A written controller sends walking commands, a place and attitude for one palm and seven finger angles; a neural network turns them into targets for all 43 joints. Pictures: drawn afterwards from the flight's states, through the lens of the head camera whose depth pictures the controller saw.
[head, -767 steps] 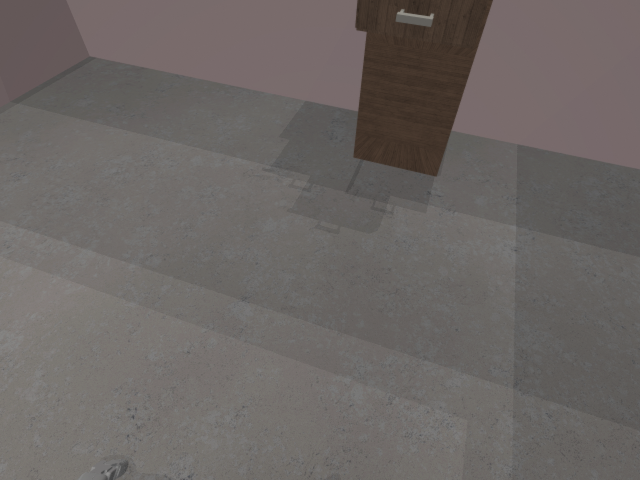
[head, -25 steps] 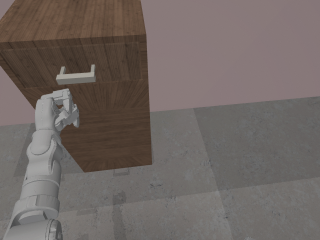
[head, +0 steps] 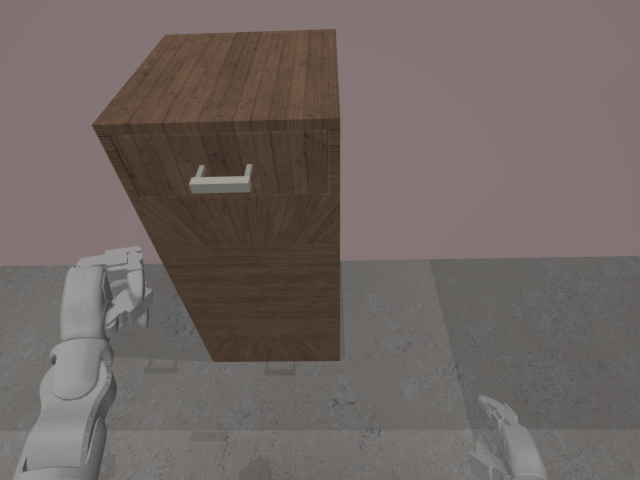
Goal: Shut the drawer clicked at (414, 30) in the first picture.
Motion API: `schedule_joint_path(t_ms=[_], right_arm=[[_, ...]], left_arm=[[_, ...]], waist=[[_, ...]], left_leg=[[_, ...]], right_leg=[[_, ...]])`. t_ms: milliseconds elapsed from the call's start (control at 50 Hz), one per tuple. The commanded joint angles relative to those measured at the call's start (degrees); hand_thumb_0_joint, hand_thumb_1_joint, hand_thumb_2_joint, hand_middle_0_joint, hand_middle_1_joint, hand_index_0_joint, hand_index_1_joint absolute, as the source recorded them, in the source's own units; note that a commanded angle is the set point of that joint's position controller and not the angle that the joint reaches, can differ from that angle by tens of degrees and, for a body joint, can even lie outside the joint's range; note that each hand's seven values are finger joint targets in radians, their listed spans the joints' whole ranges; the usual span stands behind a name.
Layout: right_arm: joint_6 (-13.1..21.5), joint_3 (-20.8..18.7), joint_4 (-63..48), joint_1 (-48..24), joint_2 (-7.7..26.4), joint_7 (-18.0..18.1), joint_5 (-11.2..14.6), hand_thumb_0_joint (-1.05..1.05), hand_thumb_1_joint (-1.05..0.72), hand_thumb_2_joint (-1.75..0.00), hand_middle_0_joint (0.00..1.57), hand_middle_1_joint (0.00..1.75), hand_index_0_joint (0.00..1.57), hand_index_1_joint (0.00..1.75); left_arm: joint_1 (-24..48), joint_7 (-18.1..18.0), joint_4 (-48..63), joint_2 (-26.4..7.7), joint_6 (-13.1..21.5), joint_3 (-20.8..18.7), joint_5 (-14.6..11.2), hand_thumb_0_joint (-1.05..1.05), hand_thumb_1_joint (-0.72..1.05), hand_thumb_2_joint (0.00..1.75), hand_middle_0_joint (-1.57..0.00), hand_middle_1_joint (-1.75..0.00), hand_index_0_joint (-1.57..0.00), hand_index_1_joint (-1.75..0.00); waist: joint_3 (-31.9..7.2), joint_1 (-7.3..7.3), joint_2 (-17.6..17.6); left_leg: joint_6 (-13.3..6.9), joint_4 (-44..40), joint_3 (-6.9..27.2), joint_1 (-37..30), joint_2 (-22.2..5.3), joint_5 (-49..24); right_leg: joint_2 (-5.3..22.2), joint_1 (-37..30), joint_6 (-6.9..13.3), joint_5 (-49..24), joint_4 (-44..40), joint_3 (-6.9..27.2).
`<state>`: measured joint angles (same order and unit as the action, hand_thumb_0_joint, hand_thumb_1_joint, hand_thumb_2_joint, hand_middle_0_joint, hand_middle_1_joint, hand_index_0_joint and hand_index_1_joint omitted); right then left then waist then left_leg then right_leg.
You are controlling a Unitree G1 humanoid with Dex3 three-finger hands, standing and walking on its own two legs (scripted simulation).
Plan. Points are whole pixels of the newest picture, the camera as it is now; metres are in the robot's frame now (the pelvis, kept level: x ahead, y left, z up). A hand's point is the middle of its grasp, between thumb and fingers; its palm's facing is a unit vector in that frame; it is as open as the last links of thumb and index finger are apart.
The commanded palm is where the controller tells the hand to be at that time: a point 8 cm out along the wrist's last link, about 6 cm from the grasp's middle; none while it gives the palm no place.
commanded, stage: draw the hand back to the body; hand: left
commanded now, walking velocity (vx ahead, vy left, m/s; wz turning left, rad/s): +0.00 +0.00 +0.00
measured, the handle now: (223, 177) +0.60 +0.25 +0.04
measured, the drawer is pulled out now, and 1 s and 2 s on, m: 0.00 0.00 0.00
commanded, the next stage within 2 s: step back with the hand held close in 0.56 s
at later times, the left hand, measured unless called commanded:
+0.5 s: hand (65, 360) +0.18 +0.25 +0.16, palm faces +0.40 -0.82 -0.40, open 3.3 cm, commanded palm +0.14 +0.29 +0.17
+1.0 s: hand (64, 358) +0.18 +0.26 +0.15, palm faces +0.27 -0.82 -0.50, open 3.2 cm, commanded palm +0.13 +0.30 +0.17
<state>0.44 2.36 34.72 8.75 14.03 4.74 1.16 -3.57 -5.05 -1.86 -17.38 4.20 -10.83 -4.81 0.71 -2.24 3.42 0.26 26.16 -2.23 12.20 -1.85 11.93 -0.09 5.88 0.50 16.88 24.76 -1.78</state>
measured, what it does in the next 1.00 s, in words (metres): stands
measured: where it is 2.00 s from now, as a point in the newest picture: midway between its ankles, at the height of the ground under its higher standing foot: outside the picture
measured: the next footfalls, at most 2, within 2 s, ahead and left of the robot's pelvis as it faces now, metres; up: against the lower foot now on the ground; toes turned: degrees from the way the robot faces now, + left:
right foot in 1.68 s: -0.14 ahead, -0.08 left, +0.00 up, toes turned +4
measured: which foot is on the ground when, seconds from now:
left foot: down 0.00-1.00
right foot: down 0.00-1.00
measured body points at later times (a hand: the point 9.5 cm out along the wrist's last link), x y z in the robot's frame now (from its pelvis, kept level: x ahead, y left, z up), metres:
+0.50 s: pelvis +0.01 +0.01 +0.00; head -0.01 -0.02 +0.45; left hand +0.15 +0.29 +0.18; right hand +0.20 -0.21 -0.08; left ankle +0.02 +0.12 -0.74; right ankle -0.04 -0.11 -0.74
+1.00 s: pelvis -0.01 +0.03 +0.00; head +0.01 +0.01 +0.45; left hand +0.16 +0.30 +0.18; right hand +0.17 -0.22 -0.08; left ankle +0.02 +0.12 -0.74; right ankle -0.04 -0.11 -0.74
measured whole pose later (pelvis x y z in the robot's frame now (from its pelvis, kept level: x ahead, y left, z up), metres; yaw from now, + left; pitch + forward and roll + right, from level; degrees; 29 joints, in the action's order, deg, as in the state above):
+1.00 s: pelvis -0.01 +0.03 +0.00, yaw -1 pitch +1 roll -1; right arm -1.6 -1.4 30.9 9.7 13.7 4.0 -0.2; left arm -35.7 -5.1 29.1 -22.1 10.2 -19.1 -3.4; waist 2.0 -0.6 3.2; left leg -1.8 23.9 -4.0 14.9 -0.7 9.5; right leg 1.1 8.6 -1.8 13.3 21.5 -0.2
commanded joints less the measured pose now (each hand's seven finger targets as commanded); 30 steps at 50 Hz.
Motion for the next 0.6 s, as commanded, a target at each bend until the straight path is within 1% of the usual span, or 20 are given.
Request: schedule_joint_path(t_ms=[0,40,60,120,140,160,220,240,260,280,320,340,360,400,440,480,500,540,560,580], right_arm=[[3.30,-2.24,-8.44,-6.59,5.91,0.35,-0.51,0.00,-0.90,-0.90,0.20,0.30,0.20,0.30],[3.45,-2.49,-8.32,-6.97,6.18,0.17,-0.88,0.00,-0.90,-0.90,0.20,0.30,0.20,0.30],[3.39,-2.38,-8.60,-7.11,5.74,0.09,-0.82,0.00,-0.90,-0.90,0.20,0.30,0.20,0.30],[3.71,-2.58,-8.79,-7.28,5.48,-0.15,-1.15,0.00,-0.90,-0.90,0.20,0.30,0.20,0.30],[4.10,-2.73,-8.68,-7.46,5.67,-0.20,-1.36,0.00,-0.90,-0.90,0.20,0.30,0.20,0.30],[4.21,-2.73,-8.90,-7.19,5.39,-0.21,-1.33,0.00,-0.90,-0.90,0.20,0.30,0.20,0.30],[4.75,-3.03,-9.02,-6.71,5.08,-0.40,-1.65,0.00,-0.90,-0.90,0.20,0.30,0.20,0.30],[5.14,-3.20,-9.04,-6.84,5.33,-0.49,-1.79,0.00,-0.90,-0.90,0.20,0.30,0.20,0.30],[5.19,-3.09,-9.19,-6.67,5.02,-0.53,-1.63,0.00,-0.90,-0.90,0.20,0.30,0.20,0.30],[5.44,-3.19,-9.37,-6.61,5.02,-0.53,-1.69,0.00,-0.90,-0.90,0.20,0.30,0.20,0.30],[5.79,-3.33,-9.48,-6.61,4.92,-0.44,-1.57,0.00,-0.90,-0.90,0.20,0.30,0.20,0.30],[6.21,-3.42,-9.47,-6.61,5.10,-0.36,-1.63,0.00,-0.90,-0.90,0.20,0.30,0.20,0.30],[6.46,-3.37,-9.66,-6.34,4.86,-0.25,-1.52,0.00,-0.90,-0.90,0.20,0.30,0.20,0.30],[6.66,-3.40,-8.96,-5.93,4.95,-0.16,-1.59,0.00,-0.90,-0.90,0.20,0.30,0.20,0.30],[6.92,-3.53,-8.62,-5.67,5.25,0.14,-1.65,0.00,-0.90,-0.90,0.20,0.30,0.20,0.30],[6.98,-3.40,-8.59,-5.74,5.16,0.43,-1.63,0.00,-0.90,-0.90,0.20,0.30,0.20,0.30],[7.17,-3.41,-8.55,-5.53,5.15,0.51,-1.73,0.00,-0.90,-0.90,0.20,0.30,0.20,0.30],[7.48,-3.34,-8.38,-5.72,5.19,0.57,-1.89,0.00,-0.90,-0.90,0.20,0.30,0.20,0.30],[7.50,-3.15,-8.57,-5.86,4.88,0.50,-1.87,0.00,-0.90,-0.90,0.20,0.30,0.20,0.30],[7.64,-3.15,-8.66,-5.87,4.99,0.40,-1.91,0.00,-0.90,-0.90,0.20,0.30,0.20,0.30]], left_arm=[[7.38,-0.74,19.88,-10.63,4.31,-5.54,0.08,0.00,0.90,0.90,-1.40,-1.60,-1.40,-1.60],[2.02,-0.68,21.27,-11.86,4.44,-7.57,0.17,0.00,0.90,0.90,-1.40,-1.60,-1.40,-1.60],[0.07,-0.51,23.30,-10.45,4.50,-6.68,0.05,0.00,0.90,0.90,-1.40,-1.60,-1.40,-1.60],[-4.37,-0.58,28.31,-10.55,4.87,-7.67,0.26,0.00,0.90,0.90,-1.40,-1.60,-1.40,-1.60],[-6.36,-0.48,29.14,-11.37,5.04,-8.61,0.31,0.00,0.90,0.90,-1.40,-1.60,-1.40,-1.60],[-8.19,-0.47,30.46,-10.73,5.09,-8.48,0.19,0.00,0.90,0.90,-1.40,-1.60,-1.40,-1.60],[-14.27,-0.65,34.89,-10.88,5.65,-10.07,0.40,0.00,0.90,0.90,-1.40,-1.60,-1.40,-1.60],[-16.74,-0.61,35.66,-12.02,5.63,-11.25,0.40,0.00,0.90,0.90,-1.40,-1.60,-1.40,-1.60],[-18.06,-0.52,36.82,-10.81,5.75,-10.55,0.21,0.00,0.90,0.90,-1.40,-1.60,-1.40,-1.60],[-19.21,-0.59,37.99,-11.17,5.88,-11.20,0.24,0.00,0.90,0.90,-1.40,-1.60,-1.40,-1.60],[-21.67,-0.56,39.71,-10.81,6.10,-11.33,0.25,0.00,0.90,0.90,-1.40,-1.60,-1.40,-1.60],[-23.19,-0.61,40.24,-11.68,6.20,-12.30,0.38,0.00,0.90,0.90,-1.40,-1.60,-1.40,-1.60],[-24.06,-0.69,41.60,-11.53,6.42,-12.41,0.30,0.00,0.90,0.90,-1.40,-1.60,-1.40,-1.60],[-23.33,-0.73,39.88,-9.83,6.31,-10.93,0.56,0.00,0.90,0.90,-1.40,-1.60,-1.40,-1.60],[-21.62,-0.78,38.38,-9.84,6.01,-10.82,0.59,0.00,0.90,0.90,-1.40,-1.60,-1.40,-1.60],[-19.95,-0.99,38.23,-9.39,6.19,-10.32,0.72,0.00,0.90,0.90,-1.40,-1.60,-1.40,-1.60],[-19.84,-1.22,38.54,-10.16,6.33,-11.05,0.78,0.00,0.90,0.90,-1.40,-1.60,-1.40,-1.60],[-20.57,-1.39,38.89,-10.87,6.27,-11.60,0.95,0.00,0.90,0.90,-1.40,-1.60,-1.40,-1.60],[-20.44,-1.34,39.54,-9.85,6.23,-10.71,0.84,0.00,0.90,0.90,-1.40,-1.60,-1.40,-1.60],[-20.35,-1.44,40.44,-10.20,6.27,-10.99,0.88,0.00,0.90,0.90,-1.40,-1.60,-1.40,-1.60]], waist=[[-9.03,0.16,0.45],[-7.97,-0.62,-2.81],[-7.77,-0.47,-1.72],[-6.28,-0.64,0.01],[-4.98,-0.85,-1.61],[-5.04,-0.72,-0.50],[-6.17,-1.21,-0.44],[-5.30,-1.50,-1.02],[-4.89,-1.25,-0.73],[-4.59,-1.38,-1.70],[-3.54,-1.39,-0.84],[-2.63,-1.62,-0.61],[-3.04,-1.55,0.44],[-1.15,-0.96,-1.27],[0.40,-0.68,-3.08],[0.68,-0.67,-1.75],[-1.01,-0.98,-2.25],[-2.14,-1.47,-1.14],[-1.99,-1.38,-0.42],[-3.22,-1.57,-0.10]], left_leg=[[-2.42,-4.68,0.00,-13.17,1.41,-9.52],[-2.38,-5.04,-0.07,-13.05,1.51,-10.65],[-2.45,-5.12,-0.19,-13.34,1.41,-11.28],[-2.19,-5.33,-0.28,-13.79,1.37,-11.11],[-2.11,-5.47,-0.19,-13.65,1.44,-10.66],[-2.20,-5.57,-0.20,-13.54,1.40,-10.71],[-2.15,-4.91,-0.26,-13.86,1.35,-12.93],[-2.13,-4.76,-0.38,-13.64,1.39,-12.94],[-2.03,-4.92,-0.17,-13.18,1.24,-12.50],[-2.08,-4.74,-0.15,-12.96,1.28,-12.30],[-2.02,-4.63,-0.24,-12.86,1.05,-11.02],[-1.91,-4.78,-0.08,-12.57,1.15,-10.29],[-1.91,-4.73,-0.09,-12.48,1.06,-10.05],[-1.97,-4.59,-0.07,-12.24,1.02,-9.84],[-2.08,-5.09,0.11,-12.11,0.98,-7.39],[-2.04,-5.52,0.48,-11.82,0.99,-5.87],[-2.12,-5.54,0.76,-12.18,1.09,-6.28],[-2.10,-5.30,0.70,-12.81,1.15,-7.37],[-2.03,-5.31,0.78,-12.44,1.08,-7.77],[-1.91,-5.26,1.02,-12.48,1.12,-8.62]], right_leg=[[-0.69,2.13,0.52,-14.64,-6.87,0.99],[-1.02,1.39,0.40,-15.58,-8.17,0.90],[-0.70,0.82,0.37,-16.16,-7.74,0.96],[-0.77,1.41,0.38,-15.42,-8.66,0.82],[-1.16,2.09,0.33,-14.48,-9.95,0.74],[-0.82,1.49,0.29,-14.65,-9.25,0.76],[-0.81,0.72,0.32,-16.74,-8.64,0.52],[-1.02,1.14,0.23,-16.89,-9.58,0.64],[-0.76,0.91,0.20,-16.21,-8.97,0.53],[-0.84,1.25,0.13,-16.18,-9.06,0.40],[-0.86,2.36,0.08,-14.52,-9.36,0.46],[-1.18,2.81,0.17,-13.67,-10.28,0.58],[-0.87,2.37,0.17,-13.62,-9.59,0.56],[-1.00,3.73,0.10,-13.28,-9.67,0.32],[-1.16,5.05,-0.10,-10.38,-10.93,0.32],[-0.90,4.87,0.07,-8.37,-10.59,0.37],[-0.82,3.93,0.15,-8.67,-10.19,0.28],[-0.86,3.25,0.31,-9.87,-10.26,0.60],[-0.63,2.70,0.36,-10.44,-9.59,0.56],[-0.63,1.77,0.44,-11.35,-9.15,0.49]])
